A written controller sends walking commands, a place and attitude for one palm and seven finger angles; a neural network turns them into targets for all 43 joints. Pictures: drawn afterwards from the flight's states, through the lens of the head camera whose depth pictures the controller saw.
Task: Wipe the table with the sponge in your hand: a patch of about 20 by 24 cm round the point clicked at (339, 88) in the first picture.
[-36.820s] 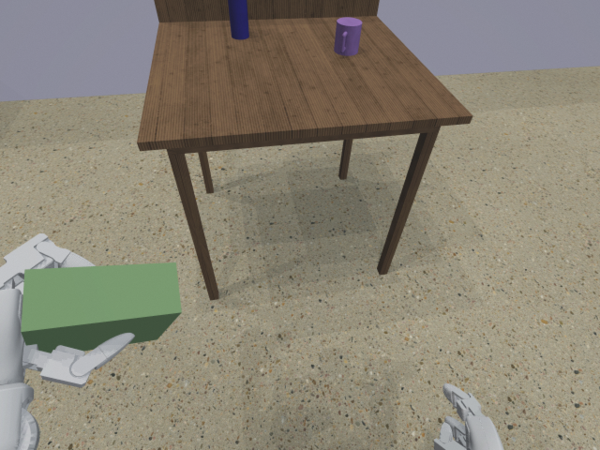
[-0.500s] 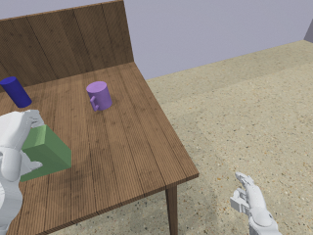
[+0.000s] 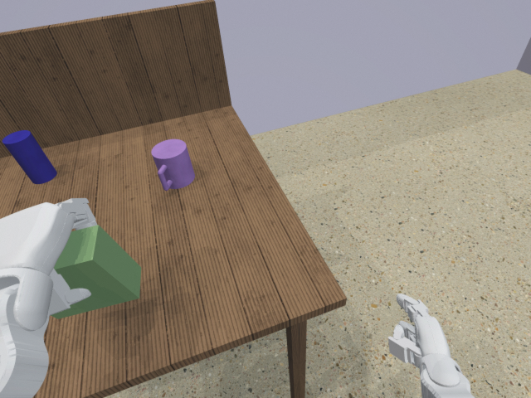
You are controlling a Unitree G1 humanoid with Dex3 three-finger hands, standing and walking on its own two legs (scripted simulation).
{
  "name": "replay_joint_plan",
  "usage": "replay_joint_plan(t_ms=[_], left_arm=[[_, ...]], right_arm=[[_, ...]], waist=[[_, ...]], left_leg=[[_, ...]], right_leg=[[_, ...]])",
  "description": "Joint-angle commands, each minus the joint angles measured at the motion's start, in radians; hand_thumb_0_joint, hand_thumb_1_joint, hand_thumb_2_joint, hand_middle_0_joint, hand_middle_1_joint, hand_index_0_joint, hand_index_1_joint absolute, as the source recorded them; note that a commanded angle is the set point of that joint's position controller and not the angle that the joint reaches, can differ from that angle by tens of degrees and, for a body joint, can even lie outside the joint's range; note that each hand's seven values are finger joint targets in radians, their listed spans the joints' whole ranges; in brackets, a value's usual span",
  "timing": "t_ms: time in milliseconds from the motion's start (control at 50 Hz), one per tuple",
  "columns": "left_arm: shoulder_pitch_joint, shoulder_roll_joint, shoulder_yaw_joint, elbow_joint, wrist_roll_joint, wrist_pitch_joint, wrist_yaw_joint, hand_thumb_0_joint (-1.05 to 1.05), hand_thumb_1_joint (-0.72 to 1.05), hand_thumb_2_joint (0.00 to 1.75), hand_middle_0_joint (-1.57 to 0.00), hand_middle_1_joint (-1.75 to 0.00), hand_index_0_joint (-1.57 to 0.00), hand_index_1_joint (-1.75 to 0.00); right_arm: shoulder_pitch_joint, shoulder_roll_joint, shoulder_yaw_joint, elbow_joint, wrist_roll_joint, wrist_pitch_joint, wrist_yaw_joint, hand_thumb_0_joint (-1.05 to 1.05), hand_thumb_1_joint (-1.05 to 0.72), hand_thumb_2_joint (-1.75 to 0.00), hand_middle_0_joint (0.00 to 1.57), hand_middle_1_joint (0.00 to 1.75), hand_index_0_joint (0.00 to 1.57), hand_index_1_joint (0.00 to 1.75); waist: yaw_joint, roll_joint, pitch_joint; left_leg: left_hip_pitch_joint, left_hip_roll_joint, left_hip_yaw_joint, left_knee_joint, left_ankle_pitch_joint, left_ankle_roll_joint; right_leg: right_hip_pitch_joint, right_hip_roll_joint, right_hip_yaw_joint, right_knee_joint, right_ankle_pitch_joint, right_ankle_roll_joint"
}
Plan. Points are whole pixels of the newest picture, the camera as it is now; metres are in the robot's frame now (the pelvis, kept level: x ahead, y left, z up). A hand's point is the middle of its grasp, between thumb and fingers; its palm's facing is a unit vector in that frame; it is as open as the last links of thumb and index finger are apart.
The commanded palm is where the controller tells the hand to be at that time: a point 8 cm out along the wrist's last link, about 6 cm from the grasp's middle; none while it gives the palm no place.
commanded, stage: bring the sponge back beside the body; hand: left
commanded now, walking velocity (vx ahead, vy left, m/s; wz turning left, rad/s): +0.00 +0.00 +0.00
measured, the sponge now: (85, 281) +0.20 +0.30 +0.11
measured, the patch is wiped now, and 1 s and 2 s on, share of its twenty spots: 1.00 1.00 1.00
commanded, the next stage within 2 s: step back with the hand held close in 1.30 s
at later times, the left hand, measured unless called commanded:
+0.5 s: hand (75, 261) +0.20 +0.29 +0.16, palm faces +0.21 -0.16 -0.96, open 9.3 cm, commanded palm +0.15 +0.29 +0.23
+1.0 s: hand (104, 268) +0.20 +0.25 +0.15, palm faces +0.20 -0.19 -0.96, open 9.3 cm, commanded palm +0.16 +0.25 +0.22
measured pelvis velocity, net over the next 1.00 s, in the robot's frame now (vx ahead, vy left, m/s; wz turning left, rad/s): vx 0.00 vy -0.02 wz -0.02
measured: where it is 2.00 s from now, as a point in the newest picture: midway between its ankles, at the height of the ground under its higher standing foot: outside the picture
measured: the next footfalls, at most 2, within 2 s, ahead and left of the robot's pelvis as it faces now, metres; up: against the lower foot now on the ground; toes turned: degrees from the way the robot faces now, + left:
none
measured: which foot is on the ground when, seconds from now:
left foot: down 0.00-1.00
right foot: down 0.00-1.00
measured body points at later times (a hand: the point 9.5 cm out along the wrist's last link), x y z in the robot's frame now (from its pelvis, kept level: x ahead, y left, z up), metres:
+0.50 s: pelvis +0.00 +0.00 +0.00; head -0.03 -0.04 +0.45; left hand +0.18 +0.29 +0.22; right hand +0.27 -0.19 -0.05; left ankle -0.01 +0.08 -0.74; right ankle +0.02 -0.10 -0.74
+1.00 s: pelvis +0.00 -0.02 +0.00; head -0.04 -0.07 +0.45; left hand +0.19 +0.26 +0.20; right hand +0.26 -0.21 -0.06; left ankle -0.01 +0.08 -0.74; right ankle +0.02 -0.10 -0.74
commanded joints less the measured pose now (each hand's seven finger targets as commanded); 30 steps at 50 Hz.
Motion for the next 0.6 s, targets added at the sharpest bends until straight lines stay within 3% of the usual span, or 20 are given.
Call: replay_joint_plan(t_ms=[0, 40, 60, 100, 140, 160, 200, 240, 260, 280, 320, 360, 380, 440, 460, 520, 560, 580], left_arm=[[-0.307, 0.274, 0.191, -0.209, 0.076, -0.022, 0.085, 0.0, 0.1, 1.3, -1.2, -1.6, -1.2, -1.6], [-0.293, 0.254, 0.181, -0.178, 0.07, -0.014, 0.09, 0.0, 0.1, 1.3, -1.2, -1.6, -1.2, -1.6], [-0.277, 0.242, 0.183, -0.184, 0.071, 0.0, 0.091, 0.0, 0.1, 1.3, -1.2, -1.6, -1.2, -1.6], [-0.216, 0.228, 0.187, -0.176, 0.045, 0.006, 0.092, 0.0, 0.1, 1.3, -1.2, -1.6, -1.2, -1.6], [-0.189, 0.202, 0.174, -0.182, 0.03, 0.016, 0.087, 0.0, 0.1, 1.3, -1.2, -1.6, -1.2, -1.6], [-0.151, 0.191, 0.177, -0.173, 0.03, 0.033, 0.083, 0.0, 0.1, 1.3, -1.2, -1.6, -1.2, -1.6], [-0.127, 0.18, 0.171, -0.193, 0.011, 0.032, 0.081, 0.0, 0.1, 1.3, -1.2, -1.6, -1.2, -1.6], [-0.131, 0.178, 0.165, -0.201, 0.011, 0.035, 0.081, 0.0, 0.1, 1.3, -1.2, -1.6, -1.2, -1.6], [-0.142, 0.187, 0.171, -0.235, 0.026, 0.042, 0.081, 0.0, 0.1, 1.3, -1.2, -1.6, -1.2, -1.6], [-0.156, 0.188, 0.168, -0.252, 0.025, 0.038, 0.086, 0.0, 0.1, 1.3, -1.2, -1.6, -1.2, -1.6], [-0.155, 0.194, 0.165, -0.249, 0.036, 0.033, 0.094, 0.0, 0.1, 1.3, -1.2, -1.6, -1.2, -1.6], [-0.194, 0.207, 0.163, -0.302, 0.058, 0.034, 0.1, 0.0, 0.1, 1.3, -1.2, -1.6, -1.2, -1.6], [-0.209, 0.208, 0.165, -0.295, 0.058, 0.028, 0.107, 0.0, 0.1, 1.3, -1.2, -1.6, -1.2, -1.6], [-0.219, 0.184, 0.133, -0.227, 0.066, 0.025, 0.11, 0.0, 0.1, 1.3, -1.2, -1.6, -1.2, -1.6], [-0.226, 0.163, 0.114, -0.229, 0.07, 0.033, 0.107, 0.0, 0.1, 1.3, -1.2, -1.6, -1.2, -1.6], [-0.2, 0.16, 0.116, -0.186, 0.063, 0.028, 0.11, 0.0, 0.1, 1.3, -1.2, -1.6, -1.2, -1.6], [-0.179, 0.144, 0.111, -0.21, 0.061, 0.037, 0.105, 0.0, 0.1, 1.3, -1.2, -1.6, -1.2, -1.6], [-0.181, 0.147, 0.115, -0.225, 0.059, 0.031, 0.107, 0.0, 0.1, 1.3, -1.2, -1.6, -1.2, -1.6]], right_arm=[[-0.248, -0.072, -0.031, -0.194, -0.008, -0.069, 0.002, 0.0, -0.9, -0.9, 0.2, 0.3, 0.2, 0.3], [-0.256, -0.074, -0.03, -0.187, -0.008, -0.061, 0.005, 0.0, -0.9, -0.9, 0.2, 0.3, 0.2, 0.3], [-0.295, -0.067, -0.024, -0.199, -0.004, -0.068, 0.008, 0.0, -0.9, -0.9, 0.2, 0.3, 0.2, 0.3], [-0.269, -0.071, -0.026, -0.194, -0.006, -0.054, 0.017, 0.0, -0.9, -0.9, 0.2, 0.3, 0.2, 0.3], [-0.275, -0.071, -0.024, -0.197, -0.005, -0.042, 0.022, 0.0, -0.9, -0.9, 0.2, 0.3, 0.2, 0.3], [-0.306, -0.066, -0.02, -0.204, -0.001, -0.045, 0.025, 0.0, -0.9, -0.9, 0.2, 0.3, 0.2, 0.3], [-0.278, -0.07, -0.02, -0.205, -0.003, -0.035, 0.029, 0.0, -0.9, -0.9, 0.2, 0.3, 0.2, 0.3], [-0.28, -0.072, -0.018, -0.206, -0.005, -0.026, 0.029, 0.0, -0.9, -0.9, 0.2, 0.3, 0.2, 0.3], [-0.304, -0.07, -0.017, -0.215, -0.002, -0.034, 0.03, 0.0, -0.9, -0.9, 0.2, 0.3, 0.2, 0.3], [-0.284, -0.071, -0.018, -0.216, -0.006, -0.033, 0.028, 0.0, -0.9, -0.9, 0.2, 0.3, 0.2, 0.3], [-0.273, -0.071, -0.021, -0.211, -0.011, -0.031, 0.026, 0.0, -0.9, -0.9, 0.2, 0.3, 0.2, 0.3], [-0.298, -0.067, -0.021, -0.221, -0.008, -0.042, 0.025, 0.0, -0.9, -0.9, 0.2, 0.3, 0.2, 0.3], [-0.27, -0.068, -0.023, -0.216, -0.013, -0.042, 0.023, 0.0, -0.9, -0.9, 0.2, 0.3, 0.2, 0.3], [-0.257, -0.072, -0.027, -0.2, -0.009, -0.035, 0.018, 0.0, -0.9, -0.9, 0.2, 0.3, 0.2, 0.3], [-0.287, -0.066, -0.022, -0.211, -0.003, -0.045, 0.017, 0.0, -0.9, -0.9, 0.2, 0.3, 0.2, 0.3], [-0.263, -0.073, -0.027, -0.196, -0.008, -0.039, 0.018, 0.0, -0.9, -0.9, 0.2, 0.3, 0.2, 0.3], [-0.298, -0.065, -0.024, -0.212, -0.001, -0.045, 0.021, 0.0, -0.9, -0.9, 0.2, 0.3, 0.2, 0.3], [-0.278, -0.068, -0.025, -0.209, -0.005, -0.045, 0.024, 0.0, -0.9, -0.9, 0.2, 0.3, 0.2, 0.3]], waist=[[-0.014, -0.001, -0.164], [-0.013, -0.003, -0.144], [-0.005, 0.018, -0.144], [-0.002, -0.033, -0.153], [-0.004, -0.039, -0.158], [-0.004, -0.02, -0.134], [-0.006, -0.046, -0.15], [-0.011, -0.042, -0.157], [-0.017, -0.03, -0.157], [-0.012, -0.01, -0.187], [-0.014, -0.015, -0.182], [-0.017, 0.021, -0.19], [-0.014, 0.004, -0.201], [-0.026, -0.022, -0.13], [-0.029, 0.01, -0.113], [-0.023, -0.032, -0.124], [-0.02, -0.012, -0.134], [-0.018, -0.013, -0.162]], left_leg=[[-0.014, 0.072, -0.074, -0.103, 0.222, -0.028], [-0.018, 0.073, -0.069, -0.112, 0.207, -0.03], [-0.026, 0.073, -0.077, -0.116, 0.202, -0.032], [-0.028, 0.074, -0.062, -0.111, 0.236, -0.035], [-0.032, 0.076, -0.057, -0.113, 0.245, -0.037], [-0.041, 0.077, -0.06, -0.116, 0.228, -0.034], [-0.044, 0.079, -0.048, -0.108, 0.232, -0.033], [-0.041, 0.076, -0.043, -0.103, 0.243, -0.029], [-0.041, 0.078, -0.052, -0.105, 0.235, -0.027], [-0.034, 0.076, -0.044, -0.1, 0.247, -0.024], [-0.026, 0.072, -0.044, -0.094, 0.263, -0.023], [-0.015, 0.075, -0.06, -0.1, 0.253, -0.02], [-0.017, 0.074, -0.055, -0.098, 0.259, -0.02], [-0.017, 0.075, -0.054, -0.108, 0.222, -0.022], [-0.022, 0.075, -0.06, -0.118, 0.191, -0.022], [-0.026, 0.072, -0.051, -0.111, 0.206, -0.023], [-0.029, 0.072, -0.056, -0.117, 0.199, -0.023], [-0.029, 0.071, -0.05, -0.111, 0.219, -0.022]], right_leg=[[0.092, -0.044, 0.077, -0.057, 0.077, -0.044], [0.085, -0.043, 0.076, -0.069, 0.07, -0.043], [0.093, -0.033, 0.107, -0.069, 0.071, -0.057], [0.109, -0.044, 0.073, -0.065, 0.111, -0.044], [0.115, -0.046, 0.06, -0.062, 0.133, -0.039], [0.098, -0.032, 0.088, -0.072, 0.115, -0.046], [0.109, -0.045, 0.058, -0.065, 0.127, -0.036], [0.112, -0.045, 0.055, -0.065, 0.144, -0.033], [0.105, -0.031, 0.082, -0.068, 0.13, -0.04], [0.125, -0.042, 0.062, -0.059, 0.14, -0.037], [0.122, -0.042, 0.064, -0.058, 0.149, -0.039], [0.124, -0.026, 0.101, -0.061, 0.136, -0.05], [0.137, -0.035, 0.078, -0.054, 0.136, -0.046], [0.087, -0.035, 0.079, -0.079, 0.081, -0.042], [0.077, -0.023, 0.102, -0.087, 0.056, -0.051], [0.092, -0.035, 0.078, -0.083, 0.076, -0.043], [0.1, -0.026, 0.1, -0.082, 0.073, -0.048], [0.123, -0.034, 0.078, -0.068, 0.099, -0.043]])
